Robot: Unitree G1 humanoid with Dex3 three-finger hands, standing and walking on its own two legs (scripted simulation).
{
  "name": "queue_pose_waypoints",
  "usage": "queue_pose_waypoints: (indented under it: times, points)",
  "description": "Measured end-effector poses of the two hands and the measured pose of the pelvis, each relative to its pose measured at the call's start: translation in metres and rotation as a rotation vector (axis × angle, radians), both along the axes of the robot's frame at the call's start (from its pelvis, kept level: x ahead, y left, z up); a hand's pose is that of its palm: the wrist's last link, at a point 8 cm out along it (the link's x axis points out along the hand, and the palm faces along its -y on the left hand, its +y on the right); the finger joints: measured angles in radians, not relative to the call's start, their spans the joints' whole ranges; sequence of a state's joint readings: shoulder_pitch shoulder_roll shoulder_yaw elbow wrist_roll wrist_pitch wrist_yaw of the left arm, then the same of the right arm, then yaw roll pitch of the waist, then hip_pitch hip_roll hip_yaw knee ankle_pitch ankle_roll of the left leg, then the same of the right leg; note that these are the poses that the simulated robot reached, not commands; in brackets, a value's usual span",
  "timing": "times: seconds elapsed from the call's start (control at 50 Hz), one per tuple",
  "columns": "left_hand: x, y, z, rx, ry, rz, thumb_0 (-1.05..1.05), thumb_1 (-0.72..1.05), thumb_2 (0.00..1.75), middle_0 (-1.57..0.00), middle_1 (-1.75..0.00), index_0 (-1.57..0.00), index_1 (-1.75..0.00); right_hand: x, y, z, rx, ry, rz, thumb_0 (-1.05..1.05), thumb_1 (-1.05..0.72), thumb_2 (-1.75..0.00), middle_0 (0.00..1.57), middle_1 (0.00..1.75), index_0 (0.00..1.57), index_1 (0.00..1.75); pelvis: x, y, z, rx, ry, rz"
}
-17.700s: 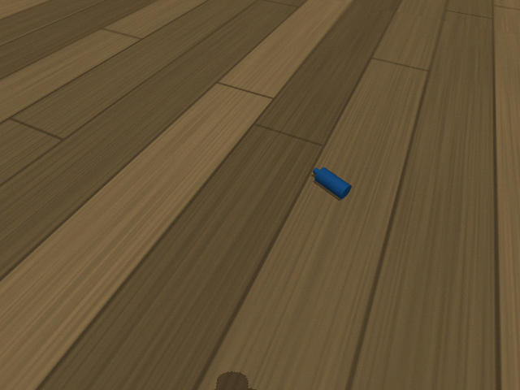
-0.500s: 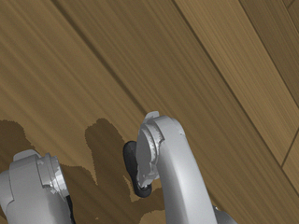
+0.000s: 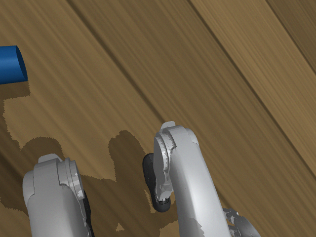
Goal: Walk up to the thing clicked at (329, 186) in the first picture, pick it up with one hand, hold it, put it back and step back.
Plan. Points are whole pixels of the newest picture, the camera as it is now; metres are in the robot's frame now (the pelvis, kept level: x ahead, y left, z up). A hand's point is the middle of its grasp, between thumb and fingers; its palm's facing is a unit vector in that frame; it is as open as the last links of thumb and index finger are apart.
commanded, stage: lift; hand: left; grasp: from above
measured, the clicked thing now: out of the picture +0.53 +0.31 -0.17
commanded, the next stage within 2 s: hold in 1.66 s
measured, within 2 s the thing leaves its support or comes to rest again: neither
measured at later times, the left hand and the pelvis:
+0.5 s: hand out of the picture +0.47 +0.30 -0.05, palm faces -0.46 -0.09 -0.88, open 11.0 cm; pelvis +0.00 +0.01 +0.06, yaw +3 degrees
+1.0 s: hand out of the picture +0.38 +0.27 +0.15, palm faces -0.44 -0.11 -0.89, open 10.9 cm; pelvis +0.01 +0.00 +0.23, yaw +6 degrees
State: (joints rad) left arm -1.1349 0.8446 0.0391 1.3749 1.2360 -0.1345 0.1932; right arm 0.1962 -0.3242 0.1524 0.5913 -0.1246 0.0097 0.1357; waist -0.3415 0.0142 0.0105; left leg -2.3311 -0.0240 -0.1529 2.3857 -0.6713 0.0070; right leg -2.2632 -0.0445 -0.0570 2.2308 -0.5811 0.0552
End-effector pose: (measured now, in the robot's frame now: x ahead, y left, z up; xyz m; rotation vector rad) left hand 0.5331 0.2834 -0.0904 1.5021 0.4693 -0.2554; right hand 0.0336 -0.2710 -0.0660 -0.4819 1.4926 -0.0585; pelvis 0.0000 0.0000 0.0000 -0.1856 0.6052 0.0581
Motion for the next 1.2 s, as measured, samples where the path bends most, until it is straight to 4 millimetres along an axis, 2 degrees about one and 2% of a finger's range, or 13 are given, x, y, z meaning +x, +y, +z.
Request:
queue_pose_waypoints:
  times: [0.16,0.3,0.42,0.58,0.72,0.84,1.04,1.2]
  points:
    - [-0.009,0.002,0.015,-0.018,0.013,0.019,0.0,-0.1,0.51,-0.59,-0.65,-0.64,-0.56,-0.014,0.002,0.003,0.0,0.038,-0.055,0.0,-0.9,-0.9,0.2,0.3,0.2,0.3,-0.001,0.0,0.009,0.011,0.009,0.004]
    - [-0.028,0.005,0.038,-0.028,0.025,0.008,0.0,-0.09,0.5,-0.58,-0.66,-0.63,-0.57,-0.011,0.0,0.014,-0.007,0.024,-0.089,0.0,-0.91,-0.9,0.2,0.3,0.2,0.3,-0.003,0.002,0.024,0.017,0.019,0.014]
    - [-0.047,0.012,0.071,-0.033,0.017,0.003,0.0,-0.09,0.51,-0.57,-0.66,-0.62,-0.57,0.008,-0.002,0.026,-0.008,-0.028,-0.093,0.0,-0.91,-0.9,0.2,0.3,0.2,0.3,-0.004,0.004,0.044,0.028,0.027,0.023]
    - [-0.076,0.022,0.126,-0.036,0.016,0.005,0.0,-0.09,0.51,-0.57,-0.67,-0.62,-0.58,0.05,0.004,0.052,0.017,-0.144,-0.072,0.01,-0.9,-0.9,0.2,0.3,0.2,0.3,-0.003,0.006,0.082,0.045,0.016,0.033]
    - [-0.101,0.019,0.18,-0.042,0.01,0.001,0.0,-0.07,0.47,-0.58,-0.64,-0.63,-0.55,0.082,0.013,0.085,0.053,-0.241,-0.063,0.01,-0.9,-0.89,0.2,0.3,0.2,0.3,0.0,0.006,0.125,0.067,-0.016,0.04]
    - [-0.121,0.01,0.231,-0.044,-0.004,0.004,0.0,-0.06,0.45,-0.59,-0.61,-0.64,-0.52,0.099,0.021,0.122,0.091,-0.306,-0.078,0.01,-0.9,-0.89,0.2,0.3,0.2,0.3,0.004,0.004,0.167,0.09,-0.064,0.041]
    - [-0.154,-0.009,0.316,-0.047,-0.007,0.02,0.0,-0.08,0.45,-0.62,-0.58,-0.67,-0.49,0.104,0.025,0.194,0.126,-0.373,-0.124,0.01,-0.9,-0.89,0.2,0.3,0.2,0.3,0.015,-0.001,0.245,0.132,-0.171,0.039]
    - [-0.166,-0.022,0.369,-0.045,0.0,0.035,0.0,-0.09,0.46,-0.63,-0.58,-0.68,-0.49,0.102,0.015,0.25,0.107,-0.419,-0.157,0.01,-0.9,-0.89,0.2,0.3,0.2,0.3,0.028,-0.006,0.298,0.155,-0.257,0.038]
